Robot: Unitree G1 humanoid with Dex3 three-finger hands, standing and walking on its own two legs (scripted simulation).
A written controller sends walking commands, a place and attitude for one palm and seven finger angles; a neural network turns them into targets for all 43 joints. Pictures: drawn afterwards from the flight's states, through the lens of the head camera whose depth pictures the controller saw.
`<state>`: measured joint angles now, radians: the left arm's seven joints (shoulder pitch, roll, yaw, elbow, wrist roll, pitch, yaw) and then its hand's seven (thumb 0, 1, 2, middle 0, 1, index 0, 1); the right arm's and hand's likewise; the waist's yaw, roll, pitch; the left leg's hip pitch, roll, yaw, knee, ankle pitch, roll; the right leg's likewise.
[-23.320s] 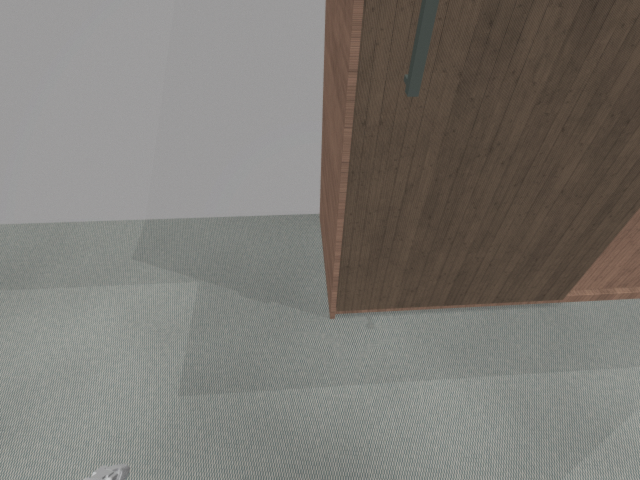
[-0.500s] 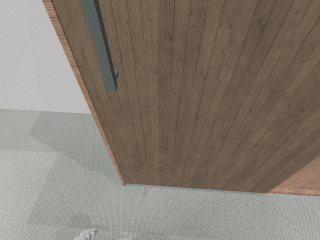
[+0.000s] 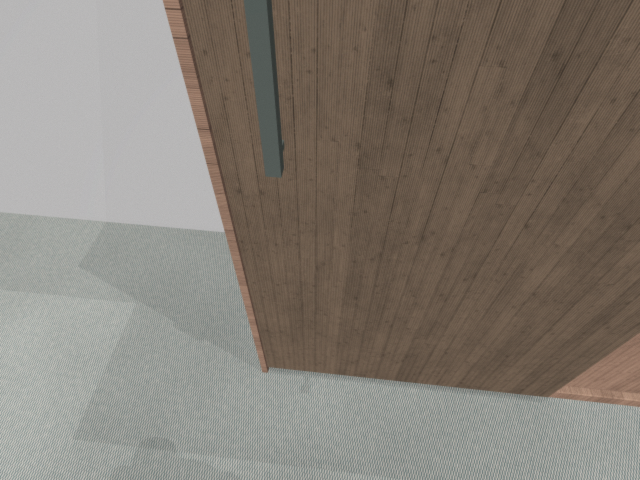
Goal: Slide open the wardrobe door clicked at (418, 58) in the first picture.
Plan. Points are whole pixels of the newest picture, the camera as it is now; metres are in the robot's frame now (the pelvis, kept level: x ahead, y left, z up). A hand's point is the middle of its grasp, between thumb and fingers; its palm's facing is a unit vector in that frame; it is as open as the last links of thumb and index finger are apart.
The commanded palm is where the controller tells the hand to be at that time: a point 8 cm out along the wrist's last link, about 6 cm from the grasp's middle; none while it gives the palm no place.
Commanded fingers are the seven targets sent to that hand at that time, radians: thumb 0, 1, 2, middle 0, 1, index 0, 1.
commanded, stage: come to a stop and stand still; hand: left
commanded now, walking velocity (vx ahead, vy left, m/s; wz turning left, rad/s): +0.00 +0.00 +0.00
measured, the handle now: (269, 75) +0.49 +0.10 +0.25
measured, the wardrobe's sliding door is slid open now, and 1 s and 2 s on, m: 0.00 0.00 0.00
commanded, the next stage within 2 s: look again from close up in 1.12 s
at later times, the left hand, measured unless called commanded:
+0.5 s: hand out of the picture -0.02 +0.14 -0.17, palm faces +0.03 -0.99 -0.15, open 7.4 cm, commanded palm none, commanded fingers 0.00 0.90 0.90 -0.20 -0.30 -0.20 -0.30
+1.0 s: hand out of the picture +0.00 +0.18 -0.18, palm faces +0.04 -0.98 -0.18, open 7.4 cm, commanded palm none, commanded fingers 0.00 0.90 0.90 -0.20 -0.30 -0.20 -0.30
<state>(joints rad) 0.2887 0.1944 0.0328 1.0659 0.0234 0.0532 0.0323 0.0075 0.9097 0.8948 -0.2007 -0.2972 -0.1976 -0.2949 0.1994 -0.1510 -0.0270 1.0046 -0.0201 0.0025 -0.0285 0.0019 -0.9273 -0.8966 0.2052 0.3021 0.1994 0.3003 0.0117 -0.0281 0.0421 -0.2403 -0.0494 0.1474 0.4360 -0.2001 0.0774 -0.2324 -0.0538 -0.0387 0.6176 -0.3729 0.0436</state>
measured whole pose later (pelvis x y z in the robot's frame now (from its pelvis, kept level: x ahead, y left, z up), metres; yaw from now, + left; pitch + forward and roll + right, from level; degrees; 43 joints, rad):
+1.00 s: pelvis +0.00 +0.01 +0.00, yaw +1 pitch -1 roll +0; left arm 0.32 0.14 -0.01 1.07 0.01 -0.02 0.05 0.01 0.91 0.89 -0.20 -0.30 -0.20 -0.30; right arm 0.30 -0.16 0.01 1.08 -0.02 -0.02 -0.02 0.02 -0.93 -0.90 0.20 0.30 0.20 0.30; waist 0.00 -0.01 0.00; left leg -0.25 -0.03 0.13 0.49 -0.24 0.09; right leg -0.16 -0.03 -0.06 0.50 -0.32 0.01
